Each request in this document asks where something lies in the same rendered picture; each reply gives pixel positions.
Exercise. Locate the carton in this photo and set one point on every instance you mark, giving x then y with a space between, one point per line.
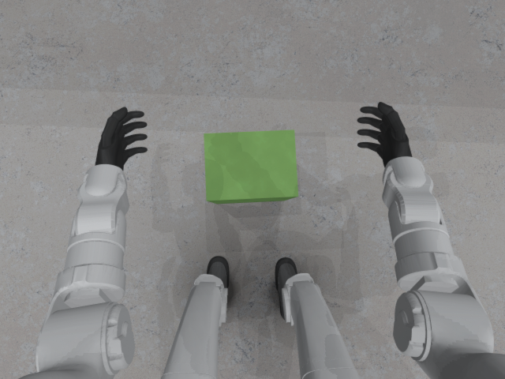
243 167

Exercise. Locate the robot right forearm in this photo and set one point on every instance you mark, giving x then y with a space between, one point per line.
426 260

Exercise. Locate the robot left hand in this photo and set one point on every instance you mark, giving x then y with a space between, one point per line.
113 142

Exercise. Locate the left robot upper arm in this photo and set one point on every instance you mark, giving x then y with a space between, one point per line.
86 342

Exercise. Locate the robot right shin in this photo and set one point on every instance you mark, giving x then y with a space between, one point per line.
300 277

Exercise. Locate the right robot upper arm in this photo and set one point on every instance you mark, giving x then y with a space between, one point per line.
447 334

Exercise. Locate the right robot foot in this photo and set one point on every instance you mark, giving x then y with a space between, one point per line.
284 269

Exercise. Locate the robot right hand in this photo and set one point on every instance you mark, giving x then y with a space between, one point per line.
393 140

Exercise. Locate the robot left forearm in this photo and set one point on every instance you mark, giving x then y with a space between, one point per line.
94 262

